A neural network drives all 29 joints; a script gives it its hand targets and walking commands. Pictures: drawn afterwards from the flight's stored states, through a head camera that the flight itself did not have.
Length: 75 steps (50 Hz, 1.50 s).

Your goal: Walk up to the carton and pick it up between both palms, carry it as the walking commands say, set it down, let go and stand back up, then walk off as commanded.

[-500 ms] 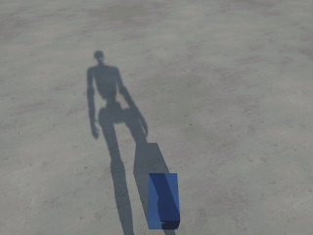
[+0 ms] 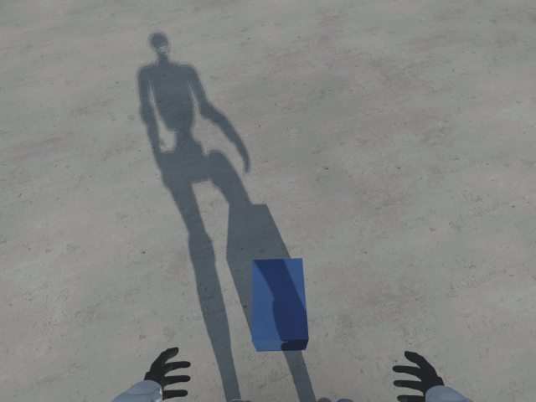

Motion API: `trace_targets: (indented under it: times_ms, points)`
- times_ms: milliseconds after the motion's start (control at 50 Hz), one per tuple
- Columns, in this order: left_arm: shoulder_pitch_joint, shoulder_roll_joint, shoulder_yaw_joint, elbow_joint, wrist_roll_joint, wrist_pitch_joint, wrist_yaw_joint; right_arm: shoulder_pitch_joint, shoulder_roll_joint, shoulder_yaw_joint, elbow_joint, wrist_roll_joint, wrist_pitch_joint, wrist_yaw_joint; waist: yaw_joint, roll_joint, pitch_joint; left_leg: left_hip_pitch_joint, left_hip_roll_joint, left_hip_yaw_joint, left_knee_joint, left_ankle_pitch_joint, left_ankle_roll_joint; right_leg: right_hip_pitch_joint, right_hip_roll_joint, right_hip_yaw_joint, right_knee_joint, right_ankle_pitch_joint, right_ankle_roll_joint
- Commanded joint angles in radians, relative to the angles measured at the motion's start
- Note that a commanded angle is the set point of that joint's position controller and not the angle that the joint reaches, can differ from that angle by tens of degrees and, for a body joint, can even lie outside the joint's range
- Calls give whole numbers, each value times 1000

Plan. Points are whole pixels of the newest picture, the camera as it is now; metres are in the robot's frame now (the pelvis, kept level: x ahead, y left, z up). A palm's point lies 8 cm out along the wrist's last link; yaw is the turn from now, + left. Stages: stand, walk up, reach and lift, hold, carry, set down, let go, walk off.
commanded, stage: reach and lift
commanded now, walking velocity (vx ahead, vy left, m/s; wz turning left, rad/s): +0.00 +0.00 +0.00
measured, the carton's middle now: (279, 305) +0.44 +0.03 -0.66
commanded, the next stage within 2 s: none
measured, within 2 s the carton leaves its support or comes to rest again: neither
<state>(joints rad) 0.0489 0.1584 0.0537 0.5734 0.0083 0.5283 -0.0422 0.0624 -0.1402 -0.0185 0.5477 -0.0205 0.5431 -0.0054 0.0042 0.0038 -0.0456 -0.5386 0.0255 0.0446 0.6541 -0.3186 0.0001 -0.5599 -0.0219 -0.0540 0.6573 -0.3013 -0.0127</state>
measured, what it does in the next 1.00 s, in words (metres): lowers itself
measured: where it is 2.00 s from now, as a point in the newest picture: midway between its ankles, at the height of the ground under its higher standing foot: outside the picture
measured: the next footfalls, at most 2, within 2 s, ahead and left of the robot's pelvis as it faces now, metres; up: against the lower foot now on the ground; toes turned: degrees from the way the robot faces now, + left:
none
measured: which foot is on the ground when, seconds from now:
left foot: down 0.00-1.00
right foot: down 0.00-1.00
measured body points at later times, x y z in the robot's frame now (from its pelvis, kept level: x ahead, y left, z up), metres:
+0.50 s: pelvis -0.08 +0.00 -0.06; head +0.08 +0.00 +0.36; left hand +0.24 +0.22 -0.17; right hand +0.24 -0.19 -0.17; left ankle -0.01 +0.12 -0.72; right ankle +0.01 -0.11 -0.72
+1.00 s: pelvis -0.08 +0.01 -0.09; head +0.19 +0.01 +0.27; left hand +0.39 +0.21 -0.20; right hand +0.40 -0.16 -0.20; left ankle -0.01 +0.12 -0.72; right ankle +0.01 -0.11 -0.72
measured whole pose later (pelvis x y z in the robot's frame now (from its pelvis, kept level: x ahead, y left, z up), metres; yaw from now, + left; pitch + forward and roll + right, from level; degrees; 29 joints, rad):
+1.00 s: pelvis -0.08 +0.01 -0.09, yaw +0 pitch +36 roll +0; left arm -0.97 0.19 0.27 0.87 0.00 0.17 0.07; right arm -0.97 -0.15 -0.26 0.85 -0.03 0.19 -0.12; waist 0.02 -0.01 0.01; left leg -1.39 0.02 0.05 1.08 -0.32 0.02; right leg -1.41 -0.04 -0.03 1.06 -0.29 0.00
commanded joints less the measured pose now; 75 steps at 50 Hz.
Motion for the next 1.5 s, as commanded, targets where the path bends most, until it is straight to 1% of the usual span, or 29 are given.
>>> trace_targets:
  times_ms: [0, 40, 80, 140, 220, 260, 320, 380, 440, 540, 660, 720, 800, 840, 880, 960, 1100, 1120, 1180, 1240, 1260, 1280, 1300, 1320, 1340, 1360, 1380, 1400, 1480]
  points:
    - [-83, 95, 58, -148, 28, -81, -13, -69, -56, -51, -126, -51, -75, 2, -5, 2, -289, 16, -37, -76, 64, 441, 27, 99, 34, 88, 63, 433, -7]
    - [-93, 90, 62, -165, 29, -127, -12, -78, -46, -68, -154, -54, -119, 2, -3, 0, -346, -15, -40, -73, 124, 482, 17, 45, 40, 80, 115, 441, 1]
    - [-79, 90, 66, -162, 34, -149, -11, -59, -30, -72, -162, -47, -138, -3, 4, -8, -397, -50, -50, -62, 159, 458, 11, 26, 46, 72, 149, 435, 11]
    - [-80, 84, 64, -157, 39, -145, -14, -50, -15, -71, -181, -30, -128, -12, 11, -17, -418, -108, -59, -45, 181, 343, 10, 8, 56, 66, 168, 357, 19]
    - [-158, 83, 69, -165, 30, -117, -19, -133, -8, -61, -202, -10, -95, -27, 21, -14, -363, -172, -60, -30, 187, 147, 10, -44, 54, 69, 168, 159, 18]
    - [-213, 91, 82, -169, 29, -105, -17, -193, -9, -61, -206, -5, -82, -33, 30, -5, -323, -202, -60, -22, 186, 59, 8, -74, 48, 74, 170, 63, 17]
    - [-358, 105, 97, -158, 19, -90, -11, -343, -17, -71, -187, 0, -67, -39, 25, 7, -285, -249, -58, -15, 198, -55, 10, -121, 43, 68, 188, -71, 12]
    - [-505, 118, 103, -127, -1, -76, -3, -491, -36, -90, -141, 3, -55, -45, 14, 13, -300, -270, -55, -12, 212, -102, 10, -143, 44, 58, 211, -130, 7]
    - [-632, 119, 105, -70, -20, -66, 10, -620, -44, -108, -75, -5, -47, -53, 5, 11, -335, -281, -58, -10, 223, -113, 7, -154, 48, 47, 229, -145, 3]
    - [-810, 114, 139, 51, -23, -79, 33, -808, -40, -143, 42, -15, -66, -65, 8, 7, -393, -324, -65, -10, 245, -94, 3, -207, 50, 40, 249, -135, 6]
    - [-980, 109, 181, 152, -12, -162, 63, -989, -40, -185, 135, -18, -153, -90, 12, 4, -525, -380, -80, -11, 274, -45, -6, -276, 62, 36, 282, -78, 20]
    - [-1057, 112, 199, 177, -5, -218, 79, -1065, -46, -205, 167, -16, -213, -102, 13, -2, -605, -400, -87, -17, 287, -2, -14, -305, 74, 34, 301, -28, 25]
    - [-1141, 113, 217, 183, 7, -289, 99, -1154, -67, -234, 190, -22, -288, -113, 13, -1, -720, -400, -94, -23, 301, 77, -29, -327, 91, 31, 328, 56, 28]
    - [-1170, 118, 221, 181, 6, -318, 107, -1184, -75, -242, 197, -22, -318, -115, 12, -1, -775, -393, -97, -24, 309, 126, -35, -333, 98, 29, 339, 101, 28]
    - [-1194, 127, 223, 181, 2, -346, 112, -1212, -80, -241, 198, -17, -345, -116, 18, -3, -824, -397, -99, -25, 318, 182, -36, -330, 102, 32, 349, 149, 29]
    - [-1248, 147, 232, 192, -7, -394, 111, -1263, -90, -242, 204, -6, -391, -113, 29, -4, -883, -426, -100, -28, 332, 277, -36, -328, 105, 45, 364, 237, 29]
    - [-1393, 157, 254, 239, 4, -451, 86, -1403, -80, -259, 227, -15, -443, -106, 42, -13, -950, -501, -99, -29, 349, 353, -27, -331, 103, 73, 378, 325, 38]
    - [-1390, 158, 263, 248, 12, -455, 84, -1401, -80, -267, 232, -23, -447, -106, 40, -13, -970, -499, -101, -29, 354, 375, -27, -323, 104, 72, 383, 351, 40]
    - [-1356, 146, 283, 239, 36, -467, 75, -1349, -71, -302, 226, -58, -460, -107, 22, -7, -1040, -478, -106, -37, 369, 474, -27, -304, 108, 70, 398, 461, 44]
    - [-1322, 138, 305, 215, 66, -477, 68, -1307, -59, -326, 196, -85, -472, -99, 17, 3, -1063, -470, -104, -47, 378, 544, -26, -337, 109, 71, 405, 517, 47]
    - [-1312, 135, 312, 209, 75, -478, 66, -1296, -55, -334, 183, -93, -475, -94, 12, -2, -1057, -458, -102, -53, 381, 564, -26, -369, 109, 68, 403, 519, 50]
    - [-1322, 141, 306, 193, 76, -479, 70, -1318, -68, -350, 163, -101, -476, -89, -3, 0, -1066, -482, -98, -50, 370, 493, -31, -351, 106, 65, 400, 475, 48]
    - [-1319, 126, 306, 222, 87, -473, 64, -1295, -43, -340, 185, -100, -476, -83, 4, 4, -997, -493, -95, -53, 371, 468, -33, -451, 104, 48, 397, 407, 57]
    - [-1300, 112, 316, 216, 96, -474, 60, -1273, -33, -350, 179, -100, -481, -77, 4, 2, -976, -475, -96, -56, 383, 502, -31, -497, 105, 46, 397, 414, 58]
    - [-1298, 106, 326, 237, 101, -477, 58, -1272, -25, -350, 182, -100, -486, -71, 6, 3, -949, -507, -93, -59, 405, 514, -28, -549, 102, 56, 410, 420, 59]
    - [-1299, 104, 329, 231, 96, -484, 58, -1285, -24, -350, 177, -99, -492, -69, 10, -2, -953, -533, -95, -56, 424, 516, -28, -563, 100, 58, 427, 432, 59]
    - [-1305, 117, 340, 229, 106, -490, 58, -1301, -14, -348, 171, -96, -495, -72, 21, -4, -954, -569, -97, -52, 442, 498, -24, -578, 97, 63, 450, 426, 59]
    - [-1320, 126, 340, 227, 106, -491, 59, -1317, -16, -349, 174, -93, -494, -75, 22, -6, -956, -600, -99, -46, 460, 466, -25, -591, 95, 63, 470, 406, 59]
    - [-1358, 132, 309, 253, 83, -484, 61, -1353, -34, -347, 219, -78, -485, -88, 16, -6, -945, -693, -105, -31, 552, 335, -35, -680, 103, 43, 563, 289, 60]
